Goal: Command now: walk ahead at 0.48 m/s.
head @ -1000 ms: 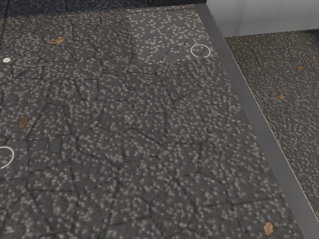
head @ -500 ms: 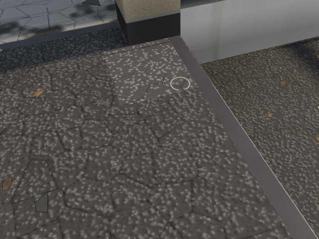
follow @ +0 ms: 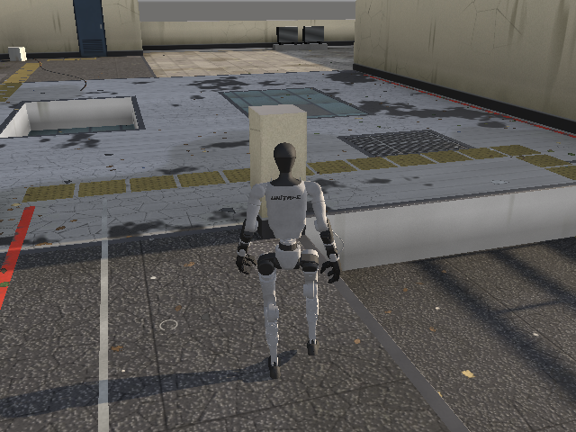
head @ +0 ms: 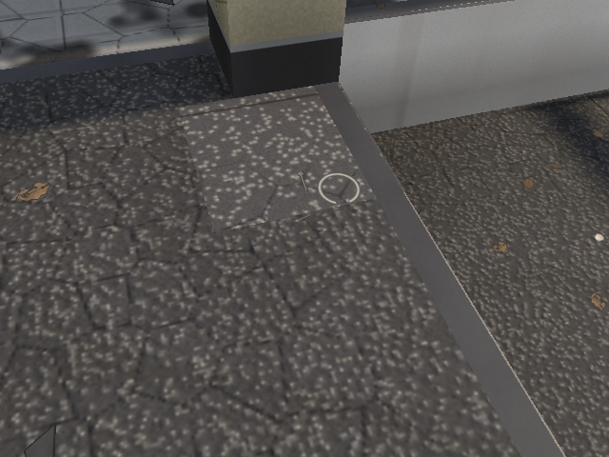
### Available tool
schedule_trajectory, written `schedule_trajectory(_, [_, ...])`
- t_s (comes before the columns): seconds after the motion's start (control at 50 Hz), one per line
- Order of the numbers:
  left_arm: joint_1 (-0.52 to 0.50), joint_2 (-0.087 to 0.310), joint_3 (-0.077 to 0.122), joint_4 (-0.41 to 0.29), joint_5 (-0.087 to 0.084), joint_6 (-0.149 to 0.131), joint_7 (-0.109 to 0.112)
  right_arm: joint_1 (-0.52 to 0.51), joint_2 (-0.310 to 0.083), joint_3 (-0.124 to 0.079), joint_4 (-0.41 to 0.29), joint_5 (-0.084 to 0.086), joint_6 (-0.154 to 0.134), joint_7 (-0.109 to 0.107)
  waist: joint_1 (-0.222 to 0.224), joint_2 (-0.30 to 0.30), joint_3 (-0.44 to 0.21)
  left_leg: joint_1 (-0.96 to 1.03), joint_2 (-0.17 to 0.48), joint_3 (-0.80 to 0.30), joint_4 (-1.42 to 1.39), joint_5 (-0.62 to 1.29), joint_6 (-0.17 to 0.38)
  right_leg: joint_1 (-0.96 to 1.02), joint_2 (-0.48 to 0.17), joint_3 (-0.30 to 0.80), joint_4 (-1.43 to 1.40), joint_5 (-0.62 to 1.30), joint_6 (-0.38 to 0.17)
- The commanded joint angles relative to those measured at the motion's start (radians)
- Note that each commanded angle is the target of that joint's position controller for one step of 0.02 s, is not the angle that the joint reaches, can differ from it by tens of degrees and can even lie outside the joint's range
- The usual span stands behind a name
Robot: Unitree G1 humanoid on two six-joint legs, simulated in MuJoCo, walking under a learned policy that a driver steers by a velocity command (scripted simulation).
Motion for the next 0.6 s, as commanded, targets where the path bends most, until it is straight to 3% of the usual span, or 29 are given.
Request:
schedule_trajectory(0.02, [-0.127,0.019,-0.006,-0.089,-0.001,-0.006,-0.006,0.040,-0.121,-0.021,-0.013,0.004,-0.015,-0.002,-0.007,0.119,0.072,0.023,0.236,-0.133,-0.104,0.384,0.121,-0.123,-0.006,-0.035,-0.117,0.084,0.026])
schedule_trajectory(0.08, [-0.220,0.009,-0.018,-0.117,-0.010,-0.007,-0.007,0.065,-0.132,-0.022,0.009,0.000,-0.016,-0.004,-0.025,0.128,0.086,0.007,0.232,-0.101,-0.107,0.418,0.113,-0.038,0.021,-0.062,-0.282,0.157,0.014])
schedule_trajectory(0.16, [-0.238,0.036,-0.010,-0.129,-0.012,-0.012,0.007,0.077,-0.146,-0.023,0.041,-0.004,-0.009,-0.015,-0.005,0.120,0.096,0.102,0.290,-0.105,-0.062,0.544,0.103,0.023,0.041,-0.057,-0.373,0.117,-0.040])
schedule_trajectory(0.2, [-0.134,0.057,0.003,-0.096,-0.012,-0.020,0.018,0.046,-0.161,-0.027,0.044,-0.011,-0.004,-0.020,0.049,0.123,0.036,0.136,0.285,-0.078,0.088,0.780,0.079,0.166,0.088,-0.070,-0.410,0.047,-0.077])
schedule_trajectory(0.22, [0.002,0.071,0.014,-0.048,-0.009,-0.028,0.025,0.033,-0.166,-0.028,0.046,-0.011,0.002,-0.020,0.107,0.105,-0.036,0.119,0.259,-0.054,0.254,0.832,0.064,0.323,0.119,-0.087,-0.464,0.058,-0.099])
schedule_trajectory(0.24, [0.159,0.114,0.032,0.001,0.009,-0.036,0.036,0.041,-0.156,-0.024,0.039,-0.005,0.005,-0.020,0.163,0.076,-0.129,-0.008,0.216,-0.029,0.476,0.687,0.046,0.556,0.069,-0.028,-0.485,0.047,-0.130])
schedule_trajectory(0.26, [0.282,0.214,0.056,0.012,0.031,-0.039,0.048,0.098,-0.078,-0.005,0.005,0.013,0.006,-0.014,0.161,-0.088,-0.267,-0.262,0.119,0.019,0.824,0.229,0.017,0.812,-0.215,0.332,-0.516,-0.094,-0.199])
schedule_trajectory(0.28, [0.256,0.233,0.064,0.013,-0.004,-0.022,0.041,0.159,-0.075,-0.014,0.013,0.026,0.006,-0.011,0.121,-0.223,-0.345,-0.487,-0.033,-0.070,1.066,-0.318,0.006,0.893,-0.345,0.735,-0.689,-0.156,-0.296])
schedule_trajectory(0.3, [0.128,0.178,0.054,-0.009,-0.027,-0.016,0.039,0.068,-0.138,-0.030,0.004,0.008,0.012,-0.018,0.085,-0.068,-0.174,-0.572,0.051,-0.139,1.102,-0.239,0.025,0.753,-0.302,0.592,-0.709,-0.245,-0.257])
schedule_trajectory(0.32, [0.046,0.106,0.035,-0.026,-0.028,-0.023,0.036,-0.001,-0.123,-0.027,-0.009,0.006,0.010,-0.011,0.066,-0.006,-0.056,-0.564,0.091,-0.130,1.067,-0.149,0.026,0.599,-0.266,0.455,-0.745,-0.223,-0.229])
schedule_trajectory(0.34, [0.015,0.061,0.021,-0.021,-0.023,-0.031,0.036,-0.004,-0.094,-0.025,-0.001,0.009,0.014,-0.008,0.033,0.012,0.009,-0.515,0.125,-0.131,1.007,-0.102,0.025,0.486,-0.218,0.344,-0.781,-0.127,-0.183])
schedule_trajectory(0.38, [0.024,0.030,0.010,0.002,-0.021,-0.049,0.044,0.029,-0.070,-0.025,0.019,-0.015,0.042,0.003,-0.009,-0.012,0.035,-0.425,0.148,-0.133,0.942,-0.070,0.008,0.380,-0.161,0.198,-0.811,0.000,-0.131])
schedule_trajectory(0.42, [0.072,0.046,0.013,0.022,-0.023,-0.070,0.045,0.015,-0.061,-0.029,0.018,-0.014,0.061,0.011,-0.018,-0.005,0.040,-0.437,0.145,-0.125,0.927,-0.038,-0.003,0.377,-0.151,0.129,-0.833,0.082,-0.124])
schedule_trajectory(0.48, [0.118,0.062,0.018,0.037,-0.022,-0.079,0.045,-0.097,-0.067,-0.034,-0.016,-0.010,0.080,0.020,-0.008,0.003,0.072,-0.560,0.156,-0.119,0.875,0.065,-0.016,0.424,-0.141,0.038,-0.857,0.153,-0.106])
schedule_trajectory(0.6, [0.192,0.049,0.008,0.065,-0.022,-0.077,0.060,-0.285,-0.043,-0.019,-0.077,-0.007,0.071,0.032,0.029,0.003,0.099,-0.636,0.138,-0.044,0.630,0.218,-0.024,0.536,-0.121,-0.107,-0.832,0.385,-0.068])
Keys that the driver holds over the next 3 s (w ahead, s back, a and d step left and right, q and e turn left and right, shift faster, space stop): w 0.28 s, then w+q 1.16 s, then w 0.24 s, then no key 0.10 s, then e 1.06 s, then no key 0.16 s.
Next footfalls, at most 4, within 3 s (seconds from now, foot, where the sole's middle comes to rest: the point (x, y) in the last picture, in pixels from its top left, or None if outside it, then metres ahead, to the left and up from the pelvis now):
0.24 right None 0.30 -0.11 -0.79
0.82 left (272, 433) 0.56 0.06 -0.79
1.32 right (280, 296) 0.92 0.05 -0.79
1.82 left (157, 283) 0.96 0.37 -0.79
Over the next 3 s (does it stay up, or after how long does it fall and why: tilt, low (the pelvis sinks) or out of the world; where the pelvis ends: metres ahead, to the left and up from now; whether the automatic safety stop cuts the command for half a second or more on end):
stays up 0.94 0.27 0.00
